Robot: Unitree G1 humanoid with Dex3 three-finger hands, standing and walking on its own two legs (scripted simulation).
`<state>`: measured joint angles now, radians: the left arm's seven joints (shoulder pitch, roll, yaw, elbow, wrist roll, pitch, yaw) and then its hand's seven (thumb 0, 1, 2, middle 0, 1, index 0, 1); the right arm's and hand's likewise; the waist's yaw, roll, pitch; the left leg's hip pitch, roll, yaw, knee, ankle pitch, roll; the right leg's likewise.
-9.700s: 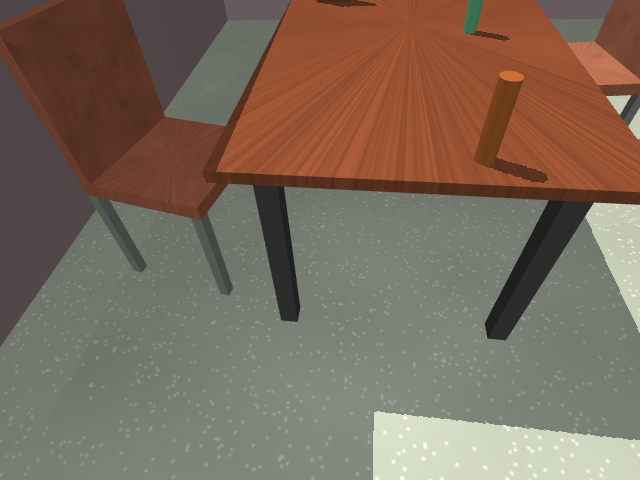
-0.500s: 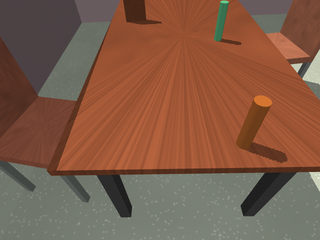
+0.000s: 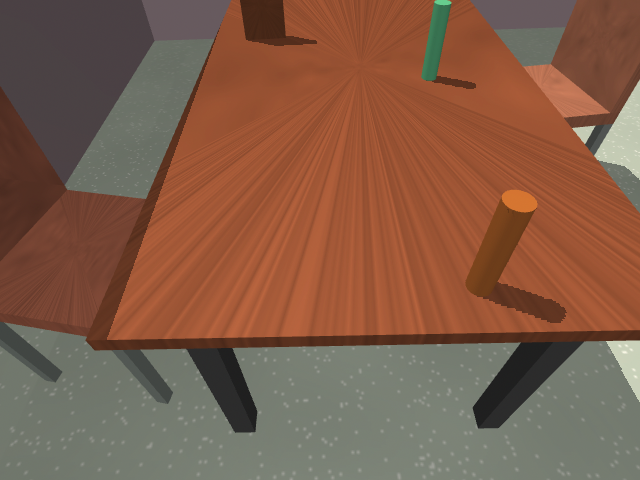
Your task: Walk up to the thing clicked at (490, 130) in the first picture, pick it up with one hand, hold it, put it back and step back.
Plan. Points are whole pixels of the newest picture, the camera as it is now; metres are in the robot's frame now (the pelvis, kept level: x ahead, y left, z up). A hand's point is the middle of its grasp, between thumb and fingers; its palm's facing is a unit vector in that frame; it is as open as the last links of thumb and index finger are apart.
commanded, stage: stand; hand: right
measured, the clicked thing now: (496, 248) +0.43 -0.22 +0.05
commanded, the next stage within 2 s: rise first in 1.96 s
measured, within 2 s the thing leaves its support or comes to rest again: neither
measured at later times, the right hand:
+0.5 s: hand out of the picture +0.07 -0.26 -0.16, palm faces -0.03 +0.94 -0.34, open 7.4 cm
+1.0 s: hand out of the picture +0.07 -0.26 -0.16, palm faces -0.04 +0.94 -0.34, open 7.4 cm
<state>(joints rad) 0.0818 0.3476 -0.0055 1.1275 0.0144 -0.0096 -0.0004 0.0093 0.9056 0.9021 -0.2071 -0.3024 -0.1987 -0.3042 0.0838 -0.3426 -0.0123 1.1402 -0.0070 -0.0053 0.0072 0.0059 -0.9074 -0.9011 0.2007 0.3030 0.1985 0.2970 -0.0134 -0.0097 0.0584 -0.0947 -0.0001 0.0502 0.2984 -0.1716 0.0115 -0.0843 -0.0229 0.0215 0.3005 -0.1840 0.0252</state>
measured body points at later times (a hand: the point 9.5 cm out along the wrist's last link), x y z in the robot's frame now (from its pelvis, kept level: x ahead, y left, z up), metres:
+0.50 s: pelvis -0.01 -0.01 +0.00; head +0.00 -0.01 +0.45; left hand +0.06 +0.30 -0.13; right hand +0.08 -0.31 -0.13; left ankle +0.00 +0.11 -0.75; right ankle -0.01 -0.14 -0.75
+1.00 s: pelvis +0.00 -0.01 +0.00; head +0.01 -0.01 +0.45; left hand +0.07 +0.29 -0.13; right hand +0.07 -0.31 -0.13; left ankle +0.00 +0.11 -0.75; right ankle -0.01 -0.14 -0.75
